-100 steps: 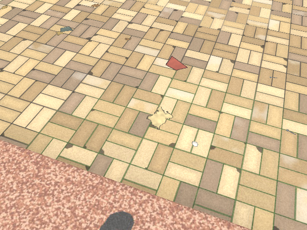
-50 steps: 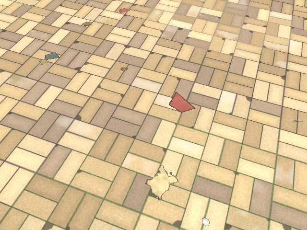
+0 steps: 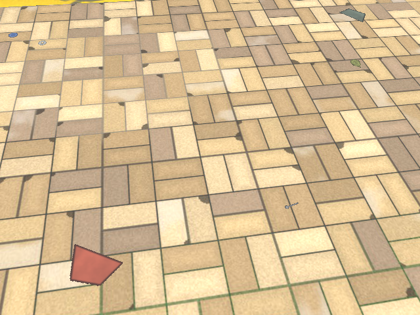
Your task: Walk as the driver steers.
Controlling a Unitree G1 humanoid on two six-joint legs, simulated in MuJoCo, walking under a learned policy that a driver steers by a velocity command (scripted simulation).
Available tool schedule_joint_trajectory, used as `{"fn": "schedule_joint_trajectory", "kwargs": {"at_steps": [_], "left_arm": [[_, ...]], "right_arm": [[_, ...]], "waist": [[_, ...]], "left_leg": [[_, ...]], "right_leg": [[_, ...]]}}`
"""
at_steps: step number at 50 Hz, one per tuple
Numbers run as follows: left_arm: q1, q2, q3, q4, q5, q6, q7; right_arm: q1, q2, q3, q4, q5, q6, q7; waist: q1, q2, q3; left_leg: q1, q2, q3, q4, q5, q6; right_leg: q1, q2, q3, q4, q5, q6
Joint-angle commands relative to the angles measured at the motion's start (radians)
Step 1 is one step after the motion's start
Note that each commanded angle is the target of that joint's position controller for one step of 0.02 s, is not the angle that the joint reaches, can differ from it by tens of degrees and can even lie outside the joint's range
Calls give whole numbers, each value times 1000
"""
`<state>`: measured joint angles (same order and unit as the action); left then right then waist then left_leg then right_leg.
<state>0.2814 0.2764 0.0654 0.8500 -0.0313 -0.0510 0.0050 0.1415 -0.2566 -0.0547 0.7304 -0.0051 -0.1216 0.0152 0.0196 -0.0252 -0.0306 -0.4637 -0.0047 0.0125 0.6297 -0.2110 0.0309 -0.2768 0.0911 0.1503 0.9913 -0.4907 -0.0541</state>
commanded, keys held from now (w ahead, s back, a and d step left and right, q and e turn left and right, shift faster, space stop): w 1.00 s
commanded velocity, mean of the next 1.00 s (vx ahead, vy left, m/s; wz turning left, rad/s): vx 0.50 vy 0.00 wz -0.05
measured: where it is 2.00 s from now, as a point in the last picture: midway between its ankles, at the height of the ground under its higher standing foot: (228, 175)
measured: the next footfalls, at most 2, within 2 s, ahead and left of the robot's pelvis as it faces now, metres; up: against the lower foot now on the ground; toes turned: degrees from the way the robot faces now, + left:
right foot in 0.46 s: +0.40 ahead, -0.15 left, +0.00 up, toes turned -2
left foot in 1.00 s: +0.71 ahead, +0.07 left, +0.00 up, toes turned +1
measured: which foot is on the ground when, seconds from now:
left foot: down 0.00-0.48, up 0.50-0.98, down 1.00-1.00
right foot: up 0.00-0.44, down 0.46-1.00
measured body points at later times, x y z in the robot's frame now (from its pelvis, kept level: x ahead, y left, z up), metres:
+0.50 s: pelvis +0.26 -0.04 +0.00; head +0.30 -0.05 +0.45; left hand +0.49 +0.18 -0.08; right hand +0.24 -0.32 -0.13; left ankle +0.09 +0.10 -0.68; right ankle +0.36 -0.14 -0.72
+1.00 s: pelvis +0.54 -0.03 +0.00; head +0.58 -0.02 +0.45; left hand +0.50 +0.25 -0.14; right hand +0.78 -0.25 -0.08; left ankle +0.68 +0.07 -0.72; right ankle +0.36 -0.15 -0.72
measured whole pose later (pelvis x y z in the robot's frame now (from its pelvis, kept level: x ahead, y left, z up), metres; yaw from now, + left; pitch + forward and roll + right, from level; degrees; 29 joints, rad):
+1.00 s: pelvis +0.54 -0.03 +0.00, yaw -1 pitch +3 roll -1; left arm 0.41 0.27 0.06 0.98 -0.01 -0.04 0.01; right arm 0.00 -0.24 -0.03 0.74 0.01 -0.09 0.04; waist 0.08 0.02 0.02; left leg -0.50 0.02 0.03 0.50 -0.03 0.08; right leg 0.06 0.02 -0.02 0.39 -0.46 -0.02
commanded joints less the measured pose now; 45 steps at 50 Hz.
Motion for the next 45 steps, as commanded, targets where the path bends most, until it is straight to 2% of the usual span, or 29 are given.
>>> {"fn": "schedule_joint_trajectory", "kwargs": {"at_steps": [1, 2, 3, 4, 6, 9, 13, 16, 18, 20, 21, 22, 23, 24, 25, 26, 27, 28, 29, 31, 33, 35, 39, 42, 45], "left_arm": [[-78, 108, 16, -97, -1, -25, -2], [-108, 94, 15, -107, 16, -25, -3], [-99, 86, 20, -102, 20, -23, -5], [-87, 77, 19, -96, 20, -17, -6], [-90, 54, 15, -93, 22, -10, -6], [-184, 33, 6, -123, 28, -16, -4], [-277, 12, -5, -140, 21, -23, -19], [-350, 17, -8, -163, 13, -30, -30], [-380, 30, -7, -179, 9, -37, -40], [-355, 56, 0, -176, 10, -45, -47], [-289, 75, 11, -158, 15, -48, -46], [-151, 115, 33, -111, 20, -48, -41], [45, 177, 56, -64, 27, -47, -33], [145, 284, 79, -42, 35, -39, -29], [158, 200, 54, -33, 20, -35, -31], [66, 148, 35, -46, 17, -37, -30], [-2, 115, 25, -60, 22, -36, -29], [-57, 86, 15, -65, 28, -37, -33], [-84, 63, 7, -65, 38, -42, -34], [-83, 70, 10, -52, 35, -50, -35], [-61, 98, 17, -31, 31, -57, -28], [-33, 114, 19, -13, 28, -55, -18], [38, 132, 17, 20, 21, -47, -7], [107, 141, 17, 55, 15, -35, -5], [138, 153, 21, 78, 13, -17, 0]], "right_arm": [[212, -144, -44, 4, -2, 6, -1], [166, -125, -38, 2, -4, 10, 0], [143, -109, -32, -1, -6, 9, -2], [138, -100, -29, 4, -4, 8, -2], [154, -114, -33, 17, 4, 4, -2], [190, -146, -44, 45, 15, 12, -14], [240, -148, -43, 86, 23, 20, -20], [284, -154, -43, 121, 28, 28, -17], [293, -163, -46, 138, 30, 36, -17], [282, -179, -51, 148, 33, 45, -21], [259, -191, -52, 146, 35, 50, -24], [247, -178, -46, 143, 36, 54, -26], [232, -145, -30, 122, 22, 54, -29], [332, -25, 9, 94, 10, 35, -23], [311, -86, -3, 106, 28, 12, -19], [224, -161, -25, 80, 51, -2, -15], [164, -158, -24, 69, 49, -4, -18], [132, -145, -27, 65, 30, -1, -22], [138, -137, -32, 66, 20, 9, -24], [164, -90, -25, 71, 17, 30, -22], [122, -83, -23, 53, 11, 43, -24], [49, -76, -20, 28, 5, 44, -22], [-95, -51, -4, -6, 13, 36, -6], [-189, -52, 2, -40, 22, 31, 10], [-239, -69, 2, -71, 24, 24, 29]], "waist": [[-93, 120, 14], [-72, 94, 53], [-46, 115, 41], [-37, 134, 28], [-31, 129, 17], [-49, 100, 22], [-82, 116, 41], [-107, 122, 73], [-105, 130, 93], [-76, 141, 81], [-30, 143, 45], [34, 128, -39], [115, 69, -176], [83, -196, -308], [101, -214, -351], [89, -155, -182], [63, -92, -106], [34, -46, -36], [1, -61, -12], [-30, -64, -4], [-36, -40, 25], [-21, -23, 47], [29, -21, 71], [63, -15, 99], [62, -24, 107]], "left_leg": [[491, 333, -591, -369, -322, 181], [404, 294, -495, -383, -203, 178], [357, 262, -427, -397, -116, 161], [330, 238, -377, -420, -56, 154], [328, 230, -308, -449, 59, 168], [366, 235, -239, -479, 159, 174], [361, 200, -126, -477, 197, 151], [390, 221, -120, -462, 187, 150], [439, 251, -133, -437, 210, 145], [483, 271, -134, -385, 320, 129], [481, 257, -110, -310, 471, 114], [441, 213, -67, -160, 609, 92], [275, 165, -23, 101, 483, 55], [-142, -5, 14, 498, -49, -21], [-273, -15, -119, 650, -347, -18], [-354, 47, -121, 685, -285, 1], [-326, 98, -96, 644, -194, 9], [-288, 125, -85, 573, -131, 4], [-228, 150, -92, 524, -87, 2], [-171, 158, -82, 475, -51, -10], [-203, 161, -72, 399, 14, -31], [-236, 159, -67, 277, 126, -44], [-176, 113, -25, 32, 326, -38], [-197, 94, -20, -57, 331, -27], [-224, 80, -26, -112, 238, 4]], "right_leg": [[-556, -93, -14, 287, 73, -26], [-529, -129, -31, 208, 134, -23], [-465, -164, -35, 142, 180, -18], [-411, -171, -49, 105, 204, -10], [-397, -175, -76, 26, 238, 8], [-430, -181, -90, -154, 368, 37], [-352, -154, -127, -357, 528, 54], [-328, -138, -143, -432, 537, 48], [-332, -134, -144, -470, 483, 24], [-275, -120, -158, -503, 421, -6], [-167, -94, -184, -530, 415, -25], [34, -73, -200, -539, 427, -53], [331, -195, -67, -504, 426, -110], [700, -452, 390, -567, 295, -272], [700, -488, 588, -690, 159, -304], [572, -446, 435, -704, 156, -253], [433, -400, 306, -721, 217, -218], [303, -359, 226, -757, 295, -201], [221, -327, 167, -785, 361, -185], [146, -310, 105, -828, 451, -194], [118, -307, 51, -855, 530, -204], [127, -294, 5, -864, 584, -193], [138, -256, -73, -873, 566, -150], [231, -290, -64, -850, 542, -148], [351, -339, -49, -787, 614, -134]]}}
